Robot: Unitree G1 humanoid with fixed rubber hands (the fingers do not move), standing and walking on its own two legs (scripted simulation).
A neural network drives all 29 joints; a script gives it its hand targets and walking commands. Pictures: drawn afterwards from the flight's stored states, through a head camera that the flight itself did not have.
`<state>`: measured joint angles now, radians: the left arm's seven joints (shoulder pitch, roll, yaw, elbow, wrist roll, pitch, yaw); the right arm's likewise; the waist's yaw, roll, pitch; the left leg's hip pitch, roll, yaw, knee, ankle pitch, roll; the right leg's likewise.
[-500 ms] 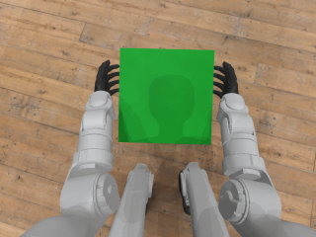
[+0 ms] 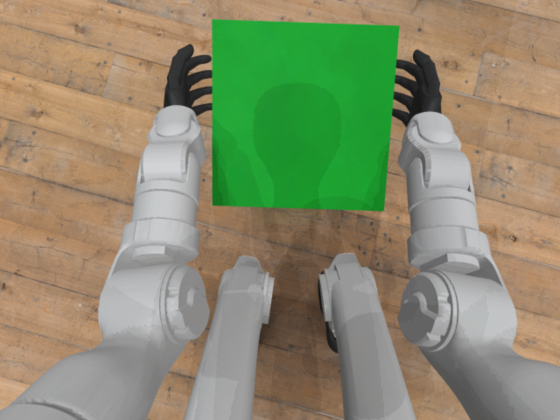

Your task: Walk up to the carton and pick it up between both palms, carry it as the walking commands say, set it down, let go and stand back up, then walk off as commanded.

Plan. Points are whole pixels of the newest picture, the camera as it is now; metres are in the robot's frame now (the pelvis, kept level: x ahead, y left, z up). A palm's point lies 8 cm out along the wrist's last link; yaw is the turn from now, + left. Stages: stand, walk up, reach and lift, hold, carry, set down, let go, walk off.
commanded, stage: set down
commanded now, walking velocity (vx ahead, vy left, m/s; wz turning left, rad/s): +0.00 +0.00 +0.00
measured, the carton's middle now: (297, 126) +0.50 -0.01 -0.19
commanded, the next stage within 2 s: none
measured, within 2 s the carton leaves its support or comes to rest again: neither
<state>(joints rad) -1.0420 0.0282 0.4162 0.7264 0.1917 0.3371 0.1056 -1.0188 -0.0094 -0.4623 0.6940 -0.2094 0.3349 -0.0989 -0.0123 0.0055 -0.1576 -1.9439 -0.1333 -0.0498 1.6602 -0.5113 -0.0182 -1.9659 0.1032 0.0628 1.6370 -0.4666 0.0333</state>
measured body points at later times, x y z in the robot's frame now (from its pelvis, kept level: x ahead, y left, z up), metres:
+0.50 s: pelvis -0.01 -0.01 -0.06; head +0.32 -0.01 +0.25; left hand +0.53 +0.14 -0.18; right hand +0.52 -0.17 -0.19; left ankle +0.09 +0.11 -0.49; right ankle +0.10 -0.12 -0.49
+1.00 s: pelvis +0.00 +0.00 -0.12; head +0.36 +0.00 +0.14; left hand +0.56 +0.15 -0.28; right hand +0.54 -0.17 -0.28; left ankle +0.09 +0.11 -0.49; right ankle +0.10 -0.12 -0.49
